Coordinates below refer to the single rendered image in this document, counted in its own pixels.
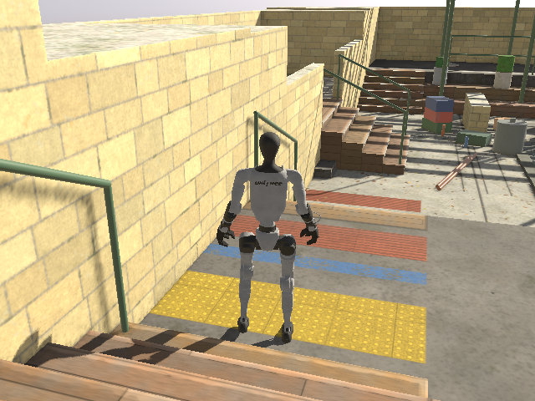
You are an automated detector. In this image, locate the robot right upper arm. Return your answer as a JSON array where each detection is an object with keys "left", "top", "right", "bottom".
[{"left": 286, "top": 169, "right": 308, "bottom": 215}]

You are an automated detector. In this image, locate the robot left hand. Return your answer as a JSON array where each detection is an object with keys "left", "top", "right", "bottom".
[{"left": 217, "top": 227, "right": 235, "bottom": 247}]

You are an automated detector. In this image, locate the humanoid robot torso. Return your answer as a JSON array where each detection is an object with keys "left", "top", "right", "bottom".
[{"left": 249, "top": 165, "right": 288, "bottom": 251}]

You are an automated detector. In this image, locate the robot left upper arm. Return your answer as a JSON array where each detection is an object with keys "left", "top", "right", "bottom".
[{"left": 228, "top": 168, "right": 252, "bottom": 214}]

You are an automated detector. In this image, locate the left robot forearm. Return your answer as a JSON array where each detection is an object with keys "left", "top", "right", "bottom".
[{"left": 219, "top": 201, "right": 237, "bottom": 233}]

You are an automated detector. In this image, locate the robot right hand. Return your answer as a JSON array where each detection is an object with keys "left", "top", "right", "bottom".
[{"left": 300, "top": 227, "right": 319, "bottom": 245}]

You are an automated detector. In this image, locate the robot left thigh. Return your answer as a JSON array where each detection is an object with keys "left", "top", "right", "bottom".
[{"left": 239, "top": 232, "right": 256, "bottom": 280}]

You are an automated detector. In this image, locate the right robot forearm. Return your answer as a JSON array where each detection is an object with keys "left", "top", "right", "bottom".
[{"left": 300, "top": 202, "right": 317, "bottom": 231}]

